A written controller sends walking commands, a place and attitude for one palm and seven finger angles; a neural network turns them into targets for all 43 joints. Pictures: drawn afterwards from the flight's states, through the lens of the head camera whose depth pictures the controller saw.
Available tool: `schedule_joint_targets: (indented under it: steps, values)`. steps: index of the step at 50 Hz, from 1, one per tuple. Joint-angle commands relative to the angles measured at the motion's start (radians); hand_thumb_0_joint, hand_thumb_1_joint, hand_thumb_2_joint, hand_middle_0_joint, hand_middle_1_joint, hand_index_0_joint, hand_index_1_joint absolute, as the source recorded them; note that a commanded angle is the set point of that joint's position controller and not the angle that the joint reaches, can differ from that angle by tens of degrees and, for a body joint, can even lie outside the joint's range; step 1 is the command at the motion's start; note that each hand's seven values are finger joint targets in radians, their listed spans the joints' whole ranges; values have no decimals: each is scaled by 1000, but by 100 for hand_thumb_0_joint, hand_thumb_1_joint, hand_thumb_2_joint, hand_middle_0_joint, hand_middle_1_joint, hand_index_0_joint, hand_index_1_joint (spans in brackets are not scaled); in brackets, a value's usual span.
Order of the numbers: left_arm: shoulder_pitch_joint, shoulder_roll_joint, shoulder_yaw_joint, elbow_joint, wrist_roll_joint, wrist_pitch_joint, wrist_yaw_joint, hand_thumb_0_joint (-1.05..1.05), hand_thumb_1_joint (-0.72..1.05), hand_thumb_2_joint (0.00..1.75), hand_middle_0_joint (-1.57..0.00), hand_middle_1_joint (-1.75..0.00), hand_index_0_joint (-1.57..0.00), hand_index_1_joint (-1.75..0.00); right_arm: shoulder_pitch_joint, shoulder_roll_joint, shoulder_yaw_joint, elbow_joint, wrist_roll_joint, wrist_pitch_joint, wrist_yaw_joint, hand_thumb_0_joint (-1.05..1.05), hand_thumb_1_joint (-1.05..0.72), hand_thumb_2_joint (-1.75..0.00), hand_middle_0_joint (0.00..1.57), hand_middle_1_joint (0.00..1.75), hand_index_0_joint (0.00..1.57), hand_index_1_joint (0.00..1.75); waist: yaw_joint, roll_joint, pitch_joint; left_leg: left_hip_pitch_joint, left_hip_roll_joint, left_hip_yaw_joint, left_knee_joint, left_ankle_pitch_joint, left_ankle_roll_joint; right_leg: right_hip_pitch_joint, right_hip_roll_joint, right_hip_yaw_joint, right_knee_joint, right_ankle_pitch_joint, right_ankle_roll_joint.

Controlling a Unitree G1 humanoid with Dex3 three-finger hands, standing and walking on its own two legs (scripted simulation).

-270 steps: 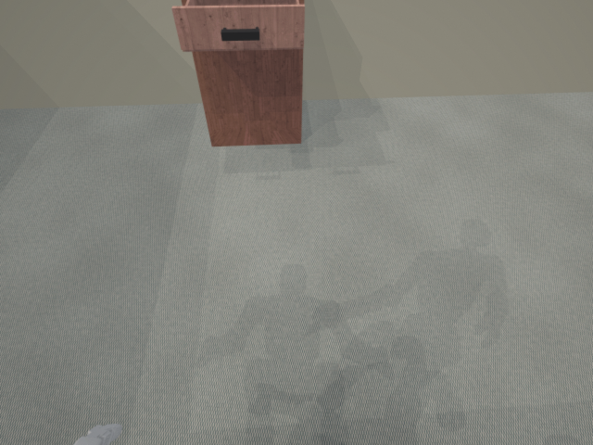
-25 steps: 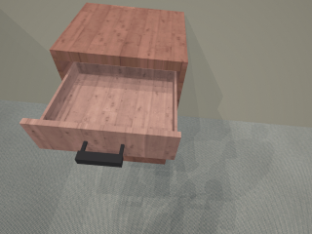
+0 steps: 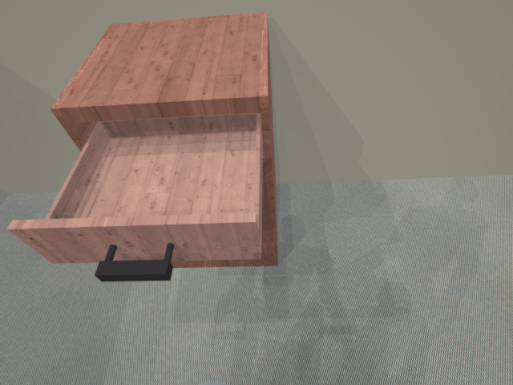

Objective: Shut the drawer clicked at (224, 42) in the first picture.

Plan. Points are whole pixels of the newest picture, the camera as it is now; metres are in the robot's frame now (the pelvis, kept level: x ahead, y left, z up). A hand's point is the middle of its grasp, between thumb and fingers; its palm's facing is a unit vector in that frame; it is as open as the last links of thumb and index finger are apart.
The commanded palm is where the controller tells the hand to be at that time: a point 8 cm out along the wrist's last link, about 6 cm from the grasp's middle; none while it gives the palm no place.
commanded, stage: come to a stop and stand still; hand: left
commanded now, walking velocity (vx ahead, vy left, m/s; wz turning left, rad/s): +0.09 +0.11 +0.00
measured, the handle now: (137, 259) +0.33 +0.25 -0.04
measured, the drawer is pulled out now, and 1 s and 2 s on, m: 0.30 0.30 0.30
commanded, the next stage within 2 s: look again from close up in 0.42 s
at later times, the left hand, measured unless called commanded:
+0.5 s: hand out of the picture -0.04 +0.20 -0.18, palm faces +0.05 -0.98 -0.19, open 7.4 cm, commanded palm none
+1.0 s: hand out of the picture +0.00 +0.18 -0.17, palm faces +0.01 -0.97 -0.25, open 7.4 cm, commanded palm none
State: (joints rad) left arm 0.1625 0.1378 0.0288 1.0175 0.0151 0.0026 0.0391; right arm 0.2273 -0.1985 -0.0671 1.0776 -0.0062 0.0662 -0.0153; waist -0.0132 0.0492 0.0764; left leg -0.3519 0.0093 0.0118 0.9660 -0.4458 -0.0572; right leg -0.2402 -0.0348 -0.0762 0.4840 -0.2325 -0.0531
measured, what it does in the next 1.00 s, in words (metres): steps on the spot: left foot, then right foot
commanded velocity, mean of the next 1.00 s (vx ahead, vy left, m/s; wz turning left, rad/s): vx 0.03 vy -0.03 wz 0.00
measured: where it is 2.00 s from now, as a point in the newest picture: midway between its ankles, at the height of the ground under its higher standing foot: outside the picture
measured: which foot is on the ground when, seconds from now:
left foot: up 0.00-0.22, down 0.24-1.00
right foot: down 0.00-0.28, up 0.30-0.50, down 0.52-1.00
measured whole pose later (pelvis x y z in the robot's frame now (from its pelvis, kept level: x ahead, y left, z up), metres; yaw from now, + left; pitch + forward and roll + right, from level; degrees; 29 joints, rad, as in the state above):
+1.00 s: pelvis -0.01 +0.00 +0.00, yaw -1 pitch -1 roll +1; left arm 0.29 0.14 -0.01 1.10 0.00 -0.03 0.04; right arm 0.31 -0.15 0.02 1.12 -0.01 -0.02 -0.02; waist -0.02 0.06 0.02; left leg -0.12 0.04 0.04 0.42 -0.28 -0.04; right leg -0.18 0.03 -0.06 0.48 -0.28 -0.06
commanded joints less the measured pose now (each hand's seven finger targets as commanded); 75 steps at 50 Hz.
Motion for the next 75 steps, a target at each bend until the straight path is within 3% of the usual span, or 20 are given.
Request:
schedule_joint_targets:
  steps: [1, 6, 9, 11, 13, 15, 22, 25, 26, 27, 29, 32, 35, 38, 57, 63, 67, 70, 72, 75]
  values:
    - [93, 213, 58, -39, 9, -8, 10, 0, 90, 90, -20, -30, -20, -30, 23, -49, -2, -64, -7, -15, 2, 0, -90, -90, 20, 30, 20, 30, 54, -206, -85, -57, 29, -28, -52, 13, -1, 126, -276, 251, -189, 330, -130]
    - [94, 225, 65, -31, 16, -3, -1, 0, 90, 90, -20, -30, -20, -30, 35, -35, 11, -73, -6, -36, 7, 0, -90, -90, 20, 30, 20, 30, 60, -245, -97, 53, 14, 13, -292, 13, 22, 91, -242, 277, -252, 36, -120]
    - [56, 202, 53, -10, 4, 1, -6, 0, 90, 90, -20, -30, -20, -30, 136, -14, 26, -26, -8, -54, 0, 0, -90, -90, 20, 30, 20, 30, 7, -217, -97, 260, -1, 43, -563, 157, 37, -31, -167, 222, -249, -173, -51]
    - [63, 137, 33, -2, -4, 5, -13, 0, 90, 90, -20, -30, -20, -30, 183, -51, 28, -1, -16, -71, -7, 0, -90, -90, 20, 30, 20, 30, -10, -56, -52, 309, 75, -56, -696, 123, 67, -145, -69, 153, -145, -234, 16]
    - [82, 81, 22, -12, -6, 3, -24, 0, 90, 90, -20, -30, -20, -30, 133, -135, 22, -33, -27, -68, -16, 0, -90, -90, 20, 30, 20, 30, 14, 82, -5, 76, 258, -273, -834, -169, 142, -90, 11, 21, 30, -138, 53]
    - [80, 91, 22, 12, 14, 16, -29, 0, 90, 90, -20, -30, -20, -30, 56, -112, 25, -38, -21, -75, -19, 0, -90, -90, 20, 30, 20, 30, 20, 217, 95, -6, 267, -308, -919, -213, 170, -110, 11, 28, 190, -137, 59]
    - [130, 61, 11, 49, -1, 0, -33, 0, 90, 90, -20, -30, -20, -30, 98, -87, 26, 1, -19, -85, -37, 0, -90, -90, 20, 30, 20, 30, 10, 117, 22, 196, 225, -159, -721, 403, 189, -108, -1, 33, 116, -149, 75]
    - [237, 97, 12, 105, -6, -24, -19, 0, 90, 90, -20, -30, -20, -30, 129, -38, 31, 24, -1, -91, -36, 0, -90, -90, 20, 30, 20, 30, 31, -30, -66, 146, 119, -60, -542, 467, 97, 139, -49, 121, -148, 218, 53]
    - [331, 139, 7, 153, 6, -37, 32, 0, 90, 90, -20, -30, -20, -30, -11, -55, 30, -51, 7, -111, -22, 0, -90, -90, 20, 30, 20, 30, 79, -56, -2, 84, 82, 25, -330, 327, 41, 77, -151, 203, -129, 655, 50]
    - [261, 160, 2, 108, 5, -55, 22, 0, 90, 90, -20, -30, -20, -30, 85, 23, 43, -59, 4, -91, -13, 0, -90, -90, 20, 30, 20, 30, -6, -153, -112, 59, 48, 3, -307, 1, 52, 98, -194, 247, -151, 355, -21]
    - [196, 123, 2, 65, 7, -66, 19, 0, 90, 90, -20, -30, -20, -30, 125, 24, 47, -47, -4, -83, -3, 0, -90, -90, 20, 30, 20, 30, -19, -157, -135, 78, 37, 13, -293, 38, 60, 70, -174, 250, -160, 251, -87]
    - [168, 106, -6, 53, 0, -67, 17, 0, 90, 90, -20, -30, -20, -30, 187, 35, 59, -20, -5, -90, -3, 0, -90, -90, 20, 30, 20, 30, -42, -123, -113, 196, 47, 13, -487, 171, 61, 24, -129, 189, -101, 243, -61]
    - [176, 79, -15, 57, -3, -52, 12, 0, 90, 90, -20, -30, -20, -30, 170, 7, 64, -8, -8, -100, -10, 0, -90, -90, 20, 30, 20, 30, -10, 28, -21, 152, 104, -29, -546, 350, 78, 15, -62, 143, -70, 177, -16]
    - [198, 90, -19, 70, -8, -50, 9, 0, 90, 90, -20, -30, -20, -30, 158, 3, 71, -6, -4, -94, -17, 0, -90, -90, 20, 30, 20, 30, -4, -65, 20, 137, 92, -21, -560, 291, 73, 31, -69, 156, -98, 181, -16]
    - [200, 115, -20, 66, -12, -47, 5, 0, 90, 90, -20, -30, -20, -30, 157, -15, 82, 48, -6, -90, -17, 0, -90, -90, 20, 30, 20, 30, 8, -63, -13, 183, 85, -7, -610, 311, 64, 97, -83, 155, -125, 274, -9]
    - [230, 156, 2, 62, -1, -41, 0, 0, 90, 90, -20, -30, -20, -30, 160, -19, 78, 37, -13, -75, -8, 0, -90, -90, 20, 30, 20, 30, 26, -112, 31, 78, 33, 42, -505, 84, 64, 95, -147, 266, -209, -94, -63]
    - [228, 165, 21, 45, 5, -38, 0, 0, 90, 90, -20, -30, -20, -30, 175, -14, 72, 25, -15, -78, -5, 0, -90, -90, 20, 30, 20, 30, 16, -139, 65, 77, 39, 52, -456, 64, 68, 35, -206, 310, -235, -132, -113]
    - [194, 141, 22, 31, 5, -33, -5, 0, 90, 90, -20, -30, -20, -30, 236, -14, 73, 45, -16, -95, -5, 0, -90, -90, 20, 30, 20, 30, -5, -18, 60, 175, 48, 36, -586, 167, 81, -9, -105, 175, -87, -52, -72]
    - [181, 96, 10, 26, 8, -33, -10, 0, 90, 90, -20, -30, -20, -30, 284, -67, 69, 62, -17, -106, -10, 0, -90, -90, 20, 30, 20, 30, -12, 121, 6, 247, 147, -70, -599, 416, 143, -40, -7, 28, 100, -41, -24]
    - [190, 45, -12, 48, 0, -32, -4, 0, 90, 90, -20, -30, -20, -30, 248, -69, 75, 51, -12, -109, -32, 0, -90, -90, 20, 30, 20, 30, 16, 87, 7, 309, 224, -115, -576, 942, 202, -72, 9, -3, 136, -142, 6]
